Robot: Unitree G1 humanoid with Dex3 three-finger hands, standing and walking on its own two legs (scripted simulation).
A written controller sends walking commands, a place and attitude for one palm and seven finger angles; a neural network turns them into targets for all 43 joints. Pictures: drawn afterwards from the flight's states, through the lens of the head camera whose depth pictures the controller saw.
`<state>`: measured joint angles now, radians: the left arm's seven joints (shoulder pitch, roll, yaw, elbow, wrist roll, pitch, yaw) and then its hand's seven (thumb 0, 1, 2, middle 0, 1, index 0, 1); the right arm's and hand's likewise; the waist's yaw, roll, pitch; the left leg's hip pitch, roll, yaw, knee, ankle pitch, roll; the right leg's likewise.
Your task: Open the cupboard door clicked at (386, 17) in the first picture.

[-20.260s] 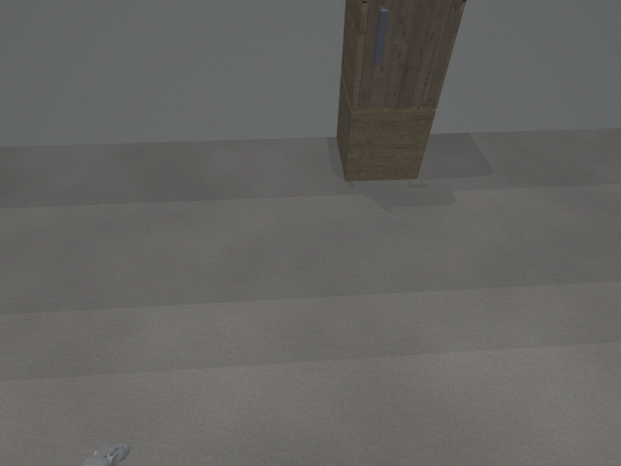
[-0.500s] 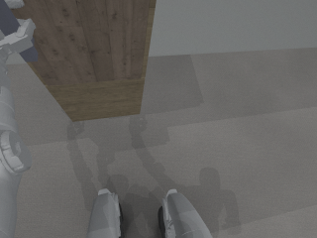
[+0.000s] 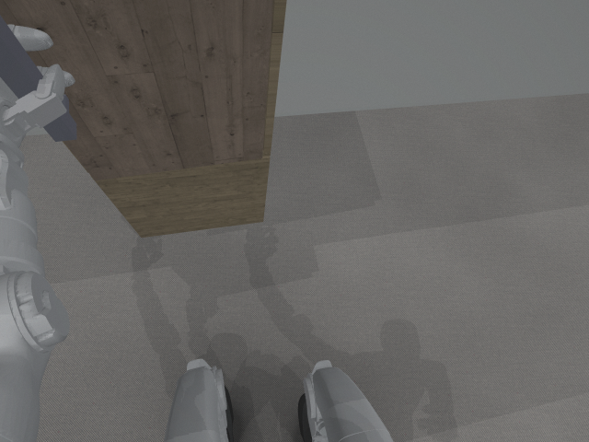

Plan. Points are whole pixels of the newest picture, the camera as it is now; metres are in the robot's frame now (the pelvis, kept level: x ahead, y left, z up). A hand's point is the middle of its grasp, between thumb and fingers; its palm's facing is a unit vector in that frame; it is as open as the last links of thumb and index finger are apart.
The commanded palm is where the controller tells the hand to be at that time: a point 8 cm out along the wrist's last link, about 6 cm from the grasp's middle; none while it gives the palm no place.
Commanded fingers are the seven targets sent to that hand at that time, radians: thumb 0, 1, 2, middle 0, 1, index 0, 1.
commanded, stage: pull the door open along its arc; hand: left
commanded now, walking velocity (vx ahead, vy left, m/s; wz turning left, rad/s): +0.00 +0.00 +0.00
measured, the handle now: (31, 71) +0.57 +0.27 +0.07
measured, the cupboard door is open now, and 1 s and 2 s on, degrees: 2 52 54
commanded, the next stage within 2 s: open thumb and fingers to let go in 0.72 s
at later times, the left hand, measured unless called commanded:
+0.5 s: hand (132, 199) +0.39 +0.15 +0.08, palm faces +0.46 -0.89 +0.04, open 6.1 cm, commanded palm +0.32 +0.19 +0.07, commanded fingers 0.00 0.90 0.90 -0.40 -1.35 -0.40 -1.35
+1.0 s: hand (213, 240) +0.35 +0.07 +0.07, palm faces +0.48 -0.88 -0.05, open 6.8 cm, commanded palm +0.29 +0.11 +0.07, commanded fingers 0.00 0.20 0.60 -0.35 -1.27 -0.35 -1.27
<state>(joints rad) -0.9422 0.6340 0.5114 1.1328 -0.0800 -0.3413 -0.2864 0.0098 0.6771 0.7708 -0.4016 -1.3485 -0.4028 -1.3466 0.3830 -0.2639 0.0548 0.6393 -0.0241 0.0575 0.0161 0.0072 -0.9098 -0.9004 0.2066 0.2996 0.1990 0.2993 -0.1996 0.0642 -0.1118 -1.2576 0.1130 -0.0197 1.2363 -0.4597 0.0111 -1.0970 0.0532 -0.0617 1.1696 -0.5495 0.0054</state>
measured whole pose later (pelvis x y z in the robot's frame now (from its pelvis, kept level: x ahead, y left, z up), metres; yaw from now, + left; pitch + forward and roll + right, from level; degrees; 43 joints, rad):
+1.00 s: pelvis +0.02 -0.05 +0.03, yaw +7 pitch +16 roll +1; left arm -0.09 -0.10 -0.11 0.38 0.10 -0.39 0.57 0.00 0.56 0.74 -0.36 -1.32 -0.33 -1.32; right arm 0.17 -0.19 -0.02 0.63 -0.10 0.03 0.02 0.01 -0.91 -0.90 0.20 0.30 0.20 0.30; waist -0.01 0.04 -0.16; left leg -0.93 0.05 -0.04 1.07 -0.43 -0.06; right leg -0.80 -0.01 -0.09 1.13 -0.61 -0.06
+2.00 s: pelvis -0.01 -0.01 +0.03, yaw +5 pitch +13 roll -2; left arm -0.14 0.05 -0.19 0.42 -0.09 -0.42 0.06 -0.02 -0.50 0.30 -0.20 -0.35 -0.16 -0.35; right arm 0.23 -0.22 0.00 0.58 -0.02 0.01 0.01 0.01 -0.91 -0.90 0.21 0.30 0.20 0.30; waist -0.02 0.07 -0.12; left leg -0.92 0.04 -0.01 1.10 -0.42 0.00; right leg -0.78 -0.02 -0.06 1.10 -0.56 0.00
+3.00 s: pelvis +0.01 -0.03 +0.01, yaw +6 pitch +16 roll -2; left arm 0.43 0.16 0.00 -0.07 -0.19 -0.42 -0.16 -0.02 -0.50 0.30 -0.15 -0.30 -0.16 -0.30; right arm 0.22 -0.24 0.00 0.47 -0.01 -0.05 -0.04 0.02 -0.91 -0.90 0.20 0.30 0.20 0.30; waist 0.01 0.06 -0.15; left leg -1.00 0.05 -0.04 1.21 -0.48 -0.03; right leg -0.85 0.00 -0.09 1.21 -0.64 -0.03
